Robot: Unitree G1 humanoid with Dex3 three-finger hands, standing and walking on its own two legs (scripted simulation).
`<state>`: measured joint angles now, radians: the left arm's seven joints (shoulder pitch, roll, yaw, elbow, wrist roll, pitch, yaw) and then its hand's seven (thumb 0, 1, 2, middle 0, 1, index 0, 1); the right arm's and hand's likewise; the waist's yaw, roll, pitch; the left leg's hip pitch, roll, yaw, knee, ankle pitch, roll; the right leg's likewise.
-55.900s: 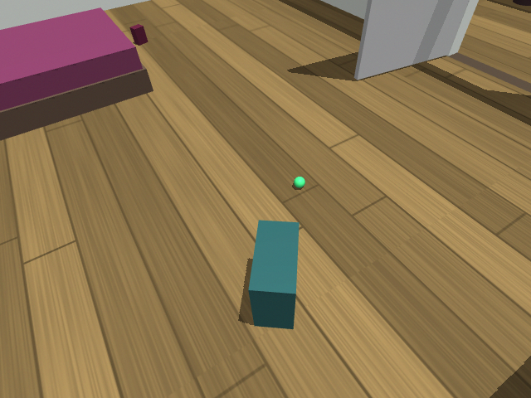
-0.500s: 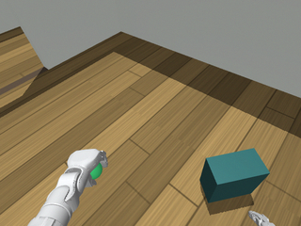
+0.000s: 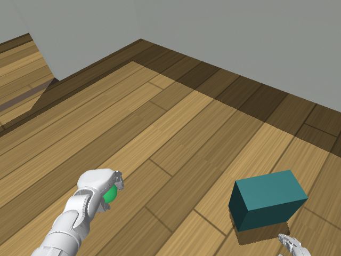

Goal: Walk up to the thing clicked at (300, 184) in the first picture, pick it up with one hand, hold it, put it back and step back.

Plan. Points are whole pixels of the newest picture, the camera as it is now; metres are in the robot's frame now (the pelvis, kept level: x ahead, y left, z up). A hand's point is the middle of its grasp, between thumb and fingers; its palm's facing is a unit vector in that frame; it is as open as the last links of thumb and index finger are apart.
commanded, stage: hold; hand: left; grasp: from above
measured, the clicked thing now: (106, 192) +0.31 +0.23 -0.06
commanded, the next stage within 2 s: crouch in 0.34 s
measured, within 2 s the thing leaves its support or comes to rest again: neither
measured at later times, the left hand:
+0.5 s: hand (103, 199) +0.28 +0.22 -0.04, palm faces -0.45 -0.05 -0.89, open 7.8 cm
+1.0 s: hand (118, 207) +0.32 +0.23 -0.19, palm faces -0.41 +0.05 -0.91, open 7.7 cm
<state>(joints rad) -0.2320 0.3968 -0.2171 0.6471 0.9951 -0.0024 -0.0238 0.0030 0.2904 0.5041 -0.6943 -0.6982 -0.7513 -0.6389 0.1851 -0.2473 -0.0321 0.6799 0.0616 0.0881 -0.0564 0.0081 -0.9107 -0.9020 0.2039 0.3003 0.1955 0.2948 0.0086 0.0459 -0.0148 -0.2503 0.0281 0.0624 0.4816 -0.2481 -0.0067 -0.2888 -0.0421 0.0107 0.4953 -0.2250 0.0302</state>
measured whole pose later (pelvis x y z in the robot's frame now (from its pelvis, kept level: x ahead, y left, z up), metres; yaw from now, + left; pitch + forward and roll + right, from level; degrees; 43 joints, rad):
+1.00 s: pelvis -0.03 +0.00 -0.09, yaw +1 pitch +19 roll -1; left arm -0.56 0.38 -0.15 1.17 1.17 -0.06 0.36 0.00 0.29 0.45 -0.74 -0.65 -0.80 -0.59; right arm 0.24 -0.28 -0.08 0.72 -0.01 0.04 -0.02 0.00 -0.90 -0.90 0.20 0.30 0.20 0.29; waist -0.09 0.00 -0.14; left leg -1.01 0.04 0.02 1.14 -0.47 0.00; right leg -1.02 -0.04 0.00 1.10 -0.43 0.04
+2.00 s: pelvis -0.07 +0.00 -0.38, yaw -1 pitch +38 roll -6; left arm -1.00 0.65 0.06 1.42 1.25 -0.13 0.36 -0.01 0.27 0.42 -0.79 -0.59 -0.86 -0.54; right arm 0.18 -0.27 0.00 0.71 -0.12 -0.06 0.11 0.00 -0.92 -0.91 0.21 0.30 0.20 0.29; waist -0.26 0.02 -0.10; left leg -2.16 0.02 -0.09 2.20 -0.70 0.00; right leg -2.13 -0.05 -0.02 2.12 -0.66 0.04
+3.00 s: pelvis -0.08 +0.00 -0.45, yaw -5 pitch +35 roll -9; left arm -1.12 0.83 0.10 1.59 1.32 -0.18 0.42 -0.01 0.29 0.35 -0.82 -0.55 -0.88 -0.50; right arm 0.18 -0.29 0.12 0.69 -0.17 -0.09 0.16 0.00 -0.92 -0.90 0.21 0.30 0.20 0.30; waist -0.34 -0.02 0.03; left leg -2.35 0.01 -0.15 2.44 -0.71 -0.01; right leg -2.29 -0.03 -0.06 2.32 -0.65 0.05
